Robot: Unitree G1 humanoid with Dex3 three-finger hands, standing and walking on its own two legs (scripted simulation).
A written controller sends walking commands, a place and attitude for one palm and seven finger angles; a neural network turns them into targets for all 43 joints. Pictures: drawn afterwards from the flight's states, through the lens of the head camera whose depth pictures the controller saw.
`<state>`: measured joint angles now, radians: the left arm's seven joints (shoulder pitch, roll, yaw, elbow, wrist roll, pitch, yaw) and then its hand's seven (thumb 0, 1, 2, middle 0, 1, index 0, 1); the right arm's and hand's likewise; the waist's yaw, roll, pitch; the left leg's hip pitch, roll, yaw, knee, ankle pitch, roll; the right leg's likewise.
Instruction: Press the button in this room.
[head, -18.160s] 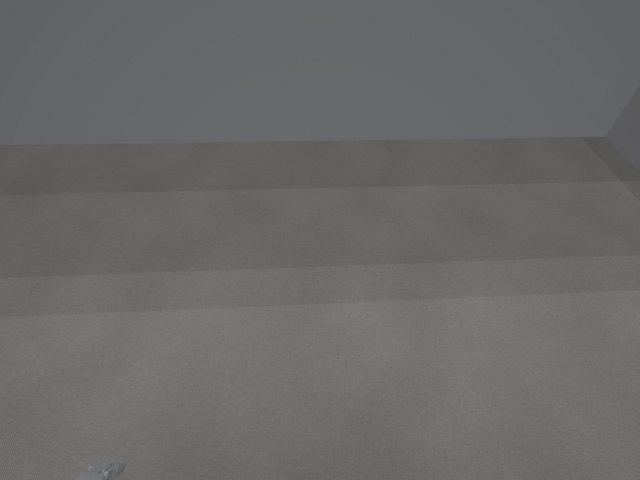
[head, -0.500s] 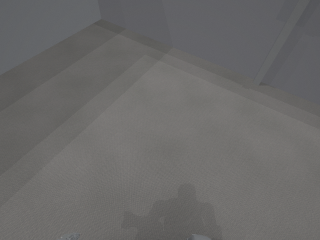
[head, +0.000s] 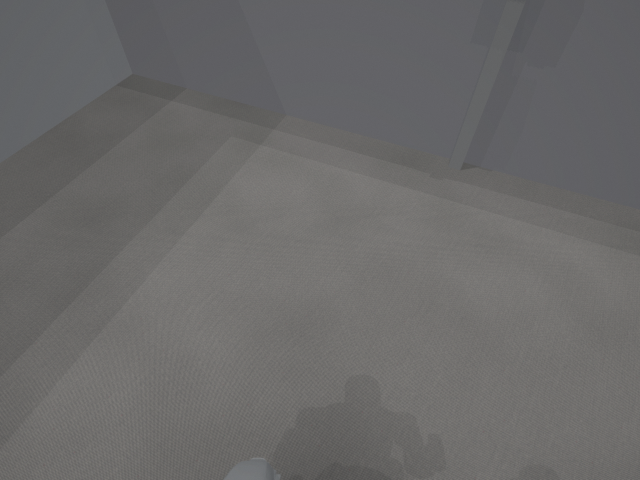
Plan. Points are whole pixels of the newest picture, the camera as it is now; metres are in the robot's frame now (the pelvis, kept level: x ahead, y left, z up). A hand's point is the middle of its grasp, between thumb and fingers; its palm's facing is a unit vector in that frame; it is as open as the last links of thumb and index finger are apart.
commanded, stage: turn or walk to find it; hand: left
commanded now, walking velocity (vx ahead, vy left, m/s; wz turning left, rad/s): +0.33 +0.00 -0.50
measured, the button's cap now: out of the picture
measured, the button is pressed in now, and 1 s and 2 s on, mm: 0 0 0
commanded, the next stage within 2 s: stand and wait in 1.36 s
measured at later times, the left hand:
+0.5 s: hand (249, 340) +0.35 +0.16 -0.17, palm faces -0.31 -0.93 -0.17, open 7.4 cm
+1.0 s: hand (299, 287) +0.47 +0.09 -0.17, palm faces -0.29 -0.93 -0.23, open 7.2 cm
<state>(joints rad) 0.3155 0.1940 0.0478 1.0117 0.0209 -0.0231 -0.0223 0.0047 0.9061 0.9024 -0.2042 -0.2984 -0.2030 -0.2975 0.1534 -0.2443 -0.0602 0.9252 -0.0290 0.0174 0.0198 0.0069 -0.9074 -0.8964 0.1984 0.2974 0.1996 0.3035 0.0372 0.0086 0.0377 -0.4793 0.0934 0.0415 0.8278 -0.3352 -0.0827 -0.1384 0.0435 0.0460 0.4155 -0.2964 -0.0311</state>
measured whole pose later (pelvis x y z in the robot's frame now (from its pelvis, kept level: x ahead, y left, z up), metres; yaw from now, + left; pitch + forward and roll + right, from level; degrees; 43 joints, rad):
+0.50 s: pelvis +0.18 +0.01 -0.01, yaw -16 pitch +1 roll +0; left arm 0.08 0.23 0.08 0.97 0.03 0.03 -0.05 0.01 0.92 0.90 -0.19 -0.30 -0.19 -0.30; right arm 0.47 -0.15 -0.04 1.09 -0.03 -0.07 -0.02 0.00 -0.91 -0.90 0.20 0.30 0.20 0.30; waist -0.05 -0.03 0.07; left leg 0.05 0.08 0.31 0.34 -0.39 -0.03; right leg -0.63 -0.09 -0.10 0.87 -0.16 0.01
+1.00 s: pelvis +0.39 -0.09 +0.00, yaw -21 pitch +0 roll -1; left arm 0.30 0.19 0.04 1.09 0.01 -0.09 0.00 -0.01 0.93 0.90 -0.20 -0.30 -0.20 -0.30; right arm 0.14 -0.21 -0.06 1.00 -0.03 -0.02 0.02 0.01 -0.93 -0.90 0.20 0.30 0.20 0.30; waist 0.01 0.03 0.03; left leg -0.60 0.15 0.07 0.85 -0.16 -0.05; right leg -0.06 0.06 -0.12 0.37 -0.32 -0.08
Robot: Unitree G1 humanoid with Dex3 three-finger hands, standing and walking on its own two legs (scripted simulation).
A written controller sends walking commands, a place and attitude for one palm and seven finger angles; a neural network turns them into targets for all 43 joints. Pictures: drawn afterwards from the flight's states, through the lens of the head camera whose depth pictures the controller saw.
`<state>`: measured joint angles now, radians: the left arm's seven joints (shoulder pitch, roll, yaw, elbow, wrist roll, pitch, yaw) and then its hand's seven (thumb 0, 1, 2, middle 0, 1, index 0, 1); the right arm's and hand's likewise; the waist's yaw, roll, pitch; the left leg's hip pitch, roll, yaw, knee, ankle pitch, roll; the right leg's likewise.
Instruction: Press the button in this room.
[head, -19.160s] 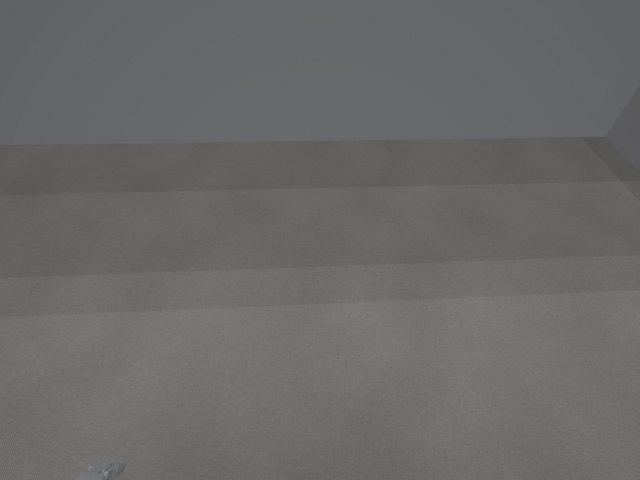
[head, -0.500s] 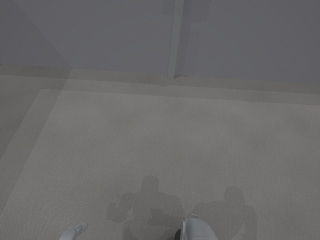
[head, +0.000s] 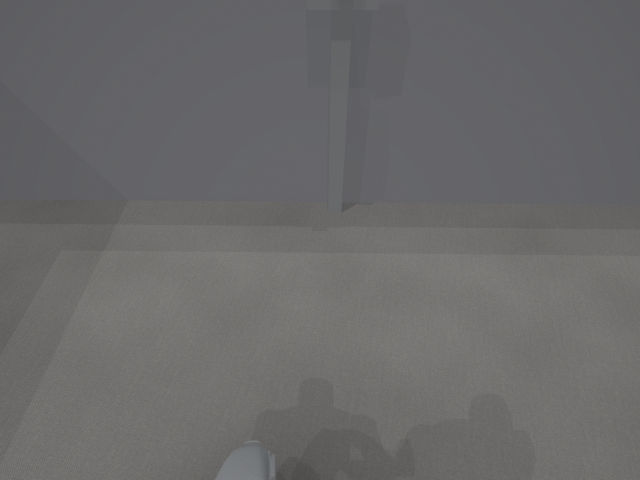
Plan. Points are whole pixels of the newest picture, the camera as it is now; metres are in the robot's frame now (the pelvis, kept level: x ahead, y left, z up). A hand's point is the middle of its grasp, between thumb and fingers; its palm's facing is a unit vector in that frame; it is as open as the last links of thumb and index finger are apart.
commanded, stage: turn or walk to find it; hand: left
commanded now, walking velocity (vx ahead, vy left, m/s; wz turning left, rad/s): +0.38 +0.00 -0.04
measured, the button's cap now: out of the picture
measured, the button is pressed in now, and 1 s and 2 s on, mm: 0 0 0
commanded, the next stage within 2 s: stand and wait in 0.36 s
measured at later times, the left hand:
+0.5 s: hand (208, 369) +0.31 +0.22 -0.16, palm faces -0.01 -0.98 -0.19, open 7.3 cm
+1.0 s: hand (245, 324) +0.40 +0.17 -0.18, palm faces +0.05 -0.98 -0.17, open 7.1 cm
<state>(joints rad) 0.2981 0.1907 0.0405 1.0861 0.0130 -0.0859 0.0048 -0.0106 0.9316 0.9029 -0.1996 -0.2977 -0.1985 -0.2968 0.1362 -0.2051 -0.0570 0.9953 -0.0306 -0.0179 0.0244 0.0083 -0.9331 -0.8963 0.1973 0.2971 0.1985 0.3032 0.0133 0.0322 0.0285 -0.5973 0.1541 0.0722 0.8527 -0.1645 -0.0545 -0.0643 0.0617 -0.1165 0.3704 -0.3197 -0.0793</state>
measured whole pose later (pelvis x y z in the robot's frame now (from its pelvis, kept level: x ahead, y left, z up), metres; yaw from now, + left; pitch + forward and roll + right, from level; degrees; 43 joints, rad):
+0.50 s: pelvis +0.22 +0.03 +0.01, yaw -2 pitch +0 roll +1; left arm 0.16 0.20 0.06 1.03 0.02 -0.01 -0.01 0.01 0.93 0.90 -0.20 -0.30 -0.20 -0.30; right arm 0.38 -0.15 -0.05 1.12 -0.02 -0.06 -0.01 0.00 -0.93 -0.90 0.20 0.30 0.20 0.30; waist -0.01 -0.03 0.05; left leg -0.07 0.03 0.19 0.36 -0.28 0.02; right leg -0.58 -0.14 -0.07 0.87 -0.16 0.04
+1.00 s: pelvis +0.33 +0.00 +0.00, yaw -1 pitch -2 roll -1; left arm 0.17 0.18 0.03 1.10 0.00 -0.01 0.02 -0.02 0.95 0.90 -0.20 -0.30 -0.20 -0.30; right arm 0.26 -0.15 -0.02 1.11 -0.02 -0.01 -0.02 0.02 -0.94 -0.90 0.20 0.30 0.20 0.30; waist 0.00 -0.02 0.01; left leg -0.22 0.08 0.10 0.53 -0.28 -0.02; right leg -0.23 -0.04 -0.18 0.48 -0.21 -0.02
